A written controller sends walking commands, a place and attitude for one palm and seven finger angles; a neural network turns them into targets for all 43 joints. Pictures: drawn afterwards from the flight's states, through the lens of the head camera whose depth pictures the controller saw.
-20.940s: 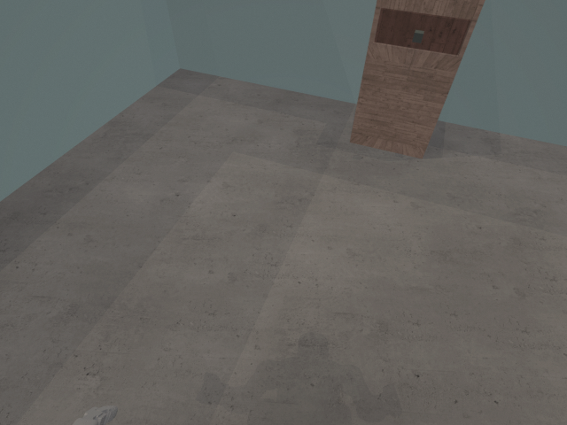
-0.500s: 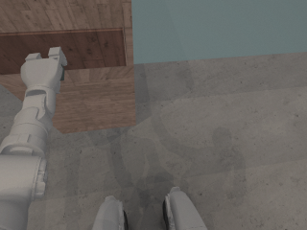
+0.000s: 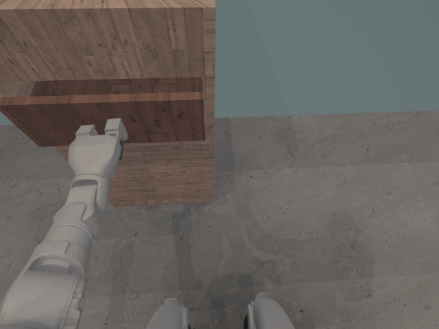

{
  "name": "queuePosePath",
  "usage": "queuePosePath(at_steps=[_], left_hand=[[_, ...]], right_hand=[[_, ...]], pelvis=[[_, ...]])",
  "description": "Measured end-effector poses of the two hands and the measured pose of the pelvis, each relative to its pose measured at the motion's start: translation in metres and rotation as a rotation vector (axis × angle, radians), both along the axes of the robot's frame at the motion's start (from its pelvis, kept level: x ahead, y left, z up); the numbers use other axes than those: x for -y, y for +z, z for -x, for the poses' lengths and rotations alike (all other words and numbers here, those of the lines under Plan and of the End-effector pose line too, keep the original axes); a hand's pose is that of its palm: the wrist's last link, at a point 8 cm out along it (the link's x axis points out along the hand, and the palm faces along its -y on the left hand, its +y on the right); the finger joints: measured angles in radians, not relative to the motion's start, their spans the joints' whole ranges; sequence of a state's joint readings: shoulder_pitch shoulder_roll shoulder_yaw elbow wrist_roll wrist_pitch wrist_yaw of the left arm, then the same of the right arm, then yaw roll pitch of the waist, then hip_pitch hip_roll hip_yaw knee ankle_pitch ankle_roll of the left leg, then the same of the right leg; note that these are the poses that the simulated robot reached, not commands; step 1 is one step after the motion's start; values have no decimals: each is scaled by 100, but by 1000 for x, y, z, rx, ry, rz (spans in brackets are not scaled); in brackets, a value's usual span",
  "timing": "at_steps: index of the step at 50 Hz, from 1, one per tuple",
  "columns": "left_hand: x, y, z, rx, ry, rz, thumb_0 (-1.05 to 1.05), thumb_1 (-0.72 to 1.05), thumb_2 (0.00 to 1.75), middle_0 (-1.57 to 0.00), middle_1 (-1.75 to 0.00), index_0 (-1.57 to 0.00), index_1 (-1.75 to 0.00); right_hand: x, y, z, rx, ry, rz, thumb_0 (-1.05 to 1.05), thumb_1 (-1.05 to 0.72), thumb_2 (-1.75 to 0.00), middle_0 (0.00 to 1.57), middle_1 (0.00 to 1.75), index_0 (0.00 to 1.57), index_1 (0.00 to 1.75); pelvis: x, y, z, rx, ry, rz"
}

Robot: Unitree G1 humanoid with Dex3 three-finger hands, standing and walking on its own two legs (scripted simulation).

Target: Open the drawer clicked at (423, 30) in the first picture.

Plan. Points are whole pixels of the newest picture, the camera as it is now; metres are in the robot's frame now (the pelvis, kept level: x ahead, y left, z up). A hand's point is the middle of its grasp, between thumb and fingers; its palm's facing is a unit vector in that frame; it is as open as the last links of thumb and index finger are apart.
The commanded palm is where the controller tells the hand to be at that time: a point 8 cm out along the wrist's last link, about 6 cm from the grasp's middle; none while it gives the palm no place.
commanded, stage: pull the drawer open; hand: left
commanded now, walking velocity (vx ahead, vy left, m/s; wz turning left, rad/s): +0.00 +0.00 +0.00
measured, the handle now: (111, 140) +0.48 +0.22 -0.02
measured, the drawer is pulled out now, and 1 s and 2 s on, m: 0.06 0.18 0.29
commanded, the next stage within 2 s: none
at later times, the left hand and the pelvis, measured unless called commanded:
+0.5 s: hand (103, 194) +0.37 +0.22 -0.04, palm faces -0.03 -0.04 -1.00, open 7.6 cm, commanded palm +0.34 +0.22 +0.01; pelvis +0.00 -0.01 +0.01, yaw +0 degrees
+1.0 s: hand (99, 227) +0.31 +0.22 -0.04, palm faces -0.01 -0.05 -1.00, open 7.6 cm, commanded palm +0.27 +0.22 +0.01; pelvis -0.01 -0.01 +0.01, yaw +0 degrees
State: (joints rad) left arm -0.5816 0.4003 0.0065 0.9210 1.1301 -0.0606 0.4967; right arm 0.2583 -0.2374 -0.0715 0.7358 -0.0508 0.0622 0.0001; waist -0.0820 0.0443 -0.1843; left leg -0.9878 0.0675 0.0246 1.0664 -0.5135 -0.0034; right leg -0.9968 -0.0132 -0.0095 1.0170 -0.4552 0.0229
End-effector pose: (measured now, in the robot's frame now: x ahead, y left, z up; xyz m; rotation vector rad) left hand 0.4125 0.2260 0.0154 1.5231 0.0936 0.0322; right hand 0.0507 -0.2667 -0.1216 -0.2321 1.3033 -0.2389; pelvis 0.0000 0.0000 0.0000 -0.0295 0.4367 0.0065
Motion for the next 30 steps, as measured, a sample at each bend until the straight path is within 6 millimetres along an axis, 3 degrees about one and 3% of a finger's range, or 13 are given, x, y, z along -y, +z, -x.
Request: queuePosePath(at_steps=[9, 30], left_hand=[[2, 0, 23, -2, 10, -5, 2, 53, 69, -41, -135, -20, -135], [4, -1, 75, 5, 23, -4, 2, 54, 69, -41, -135, -20, -135]], right_hand=[[2, 5, -21, 46, 11, -8, 1, -91, -90, 20, 29, 21, 30], [0, 9, -35, 122, 26, -15, 1, -91, -90, 20, 29, 21, 30]], pelvis=[[4, 6, -4, 24, 0, -4], [6, 10, 1, 76, -7, -14]])
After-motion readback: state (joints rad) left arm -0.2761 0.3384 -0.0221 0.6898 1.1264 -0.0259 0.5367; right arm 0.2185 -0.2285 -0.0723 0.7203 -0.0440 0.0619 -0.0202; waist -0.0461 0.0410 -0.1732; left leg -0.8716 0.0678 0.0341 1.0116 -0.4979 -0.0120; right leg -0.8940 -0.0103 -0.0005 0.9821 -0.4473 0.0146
